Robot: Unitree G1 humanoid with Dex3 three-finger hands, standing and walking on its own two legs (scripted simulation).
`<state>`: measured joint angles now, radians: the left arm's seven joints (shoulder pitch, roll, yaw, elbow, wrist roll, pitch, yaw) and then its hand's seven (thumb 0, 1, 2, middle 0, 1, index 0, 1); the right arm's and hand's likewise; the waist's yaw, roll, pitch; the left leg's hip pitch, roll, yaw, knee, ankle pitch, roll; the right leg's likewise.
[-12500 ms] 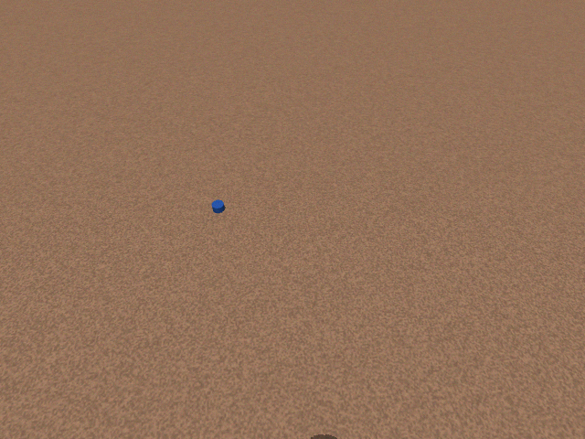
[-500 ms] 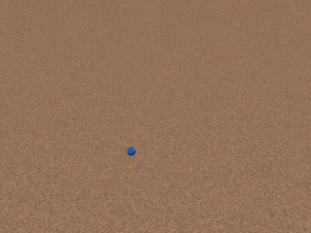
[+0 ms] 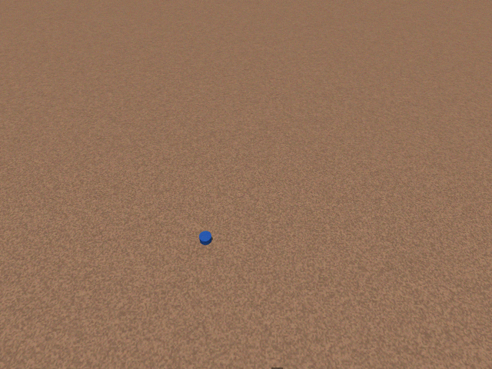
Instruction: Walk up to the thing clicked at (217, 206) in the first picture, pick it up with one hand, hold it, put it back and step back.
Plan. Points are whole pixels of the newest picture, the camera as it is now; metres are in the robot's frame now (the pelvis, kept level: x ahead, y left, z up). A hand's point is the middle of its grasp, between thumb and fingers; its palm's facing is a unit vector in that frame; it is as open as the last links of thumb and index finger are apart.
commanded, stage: stand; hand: left
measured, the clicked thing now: (205, 237) +0.80 +0.18 -0.76
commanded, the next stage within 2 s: walk up in 0.02 s
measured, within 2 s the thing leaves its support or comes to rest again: neither
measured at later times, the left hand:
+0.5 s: hand out of the picture +0.13 +0.33 -0.16, palm faces -0.05 -0.94 -0.34, open 7.3 cm
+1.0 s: hand (126, 261) +0.36 +0.27 -0.14, palm faces -0.05 -0.93 -0.37, open 7.3 cm
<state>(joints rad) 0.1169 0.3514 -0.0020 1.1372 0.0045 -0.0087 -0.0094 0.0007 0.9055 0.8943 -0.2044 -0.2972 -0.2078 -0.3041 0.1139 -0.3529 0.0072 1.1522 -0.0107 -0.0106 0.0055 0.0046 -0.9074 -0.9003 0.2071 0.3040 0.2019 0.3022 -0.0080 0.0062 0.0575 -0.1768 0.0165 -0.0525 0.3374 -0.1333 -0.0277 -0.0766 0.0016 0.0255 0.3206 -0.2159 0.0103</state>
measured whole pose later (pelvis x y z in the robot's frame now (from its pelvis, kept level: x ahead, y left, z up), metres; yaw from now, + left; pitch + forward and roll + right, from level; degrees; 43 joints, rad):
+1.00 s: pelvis +0.27 +0.02 -0.01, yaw -1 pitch -3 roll +0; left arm 0.24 0.36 0.03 0.79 0.02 -0.04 -0.04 0.00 0.90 0.89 -0.21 -0.30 -0.21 -0.30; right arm 0.33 -0.41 -0.04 0.85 -0.01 -0.05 0.02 0.00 -0.91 -0.90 0.21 0.30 0.20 0.30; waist 0.01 0.03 0.10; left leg -0.41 0.05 -0.01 0.82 -0.38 0.00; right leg -0.27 -0.01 -0.04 0.54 -0.23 -0.03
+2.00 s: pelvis +0.30 +0.03 +0.00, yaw +0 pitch -2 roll -1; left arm 0.09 0.35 0.01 1.14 0.00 0.00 -0.02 0.00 0.91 0.89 -0.20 -0.30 -0.21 -0.30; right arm 0.09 -0.35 0.01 1.17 -0.01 -0.02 0.01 0.01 -0.91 -0.90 0.21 0.30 0.20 0.30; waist -0.01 0.00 0.06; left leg -0.21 0.03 0.01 0.33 -0.09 -0.02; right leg -0.08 -0.02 -0.01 0.32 -0.20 0.02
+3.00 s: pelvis +0.27 +0.00 -0.01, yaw +4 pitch -2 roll +1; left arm 0.28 0.41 0.05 0.94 0.02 -0.01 -0.04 0.00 0.90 0.89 -0.21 -0.30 -0.21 -0.30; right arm 0.29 -0.36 -0.05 0.94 -0.04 -0.03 0.03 0.01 -0.90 -0.90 0.21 0.30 0.21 0.30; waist -0.02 -0.02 0.07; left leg -0.12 0.00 -0.01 0.45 -0.29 0.01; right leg -0.39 -0.02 0.02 0.78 -0.42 -0.01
